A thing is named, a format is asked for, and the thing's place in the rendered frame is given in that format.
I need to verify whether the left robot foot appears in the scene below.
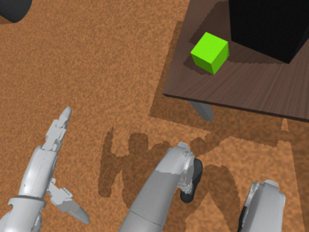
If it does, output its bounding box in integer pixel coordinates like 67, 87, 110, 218
180, 159, 203, 203

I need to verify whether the coffee table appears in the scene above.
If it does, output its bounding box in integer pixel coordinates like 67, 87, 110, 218
162, 0, 309, 123

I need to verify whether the left robot arm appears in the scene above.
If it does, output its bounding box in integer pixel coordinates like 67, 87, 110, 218
0, 196, 46, 232

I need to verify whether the left robot hand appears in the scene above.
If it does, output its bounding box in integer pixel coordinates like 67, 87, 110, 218
18, 106, 90, 224

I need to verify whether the right robot foot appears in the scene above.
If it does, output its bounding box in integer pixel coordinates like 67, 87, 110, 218
237, 206, 247, 232

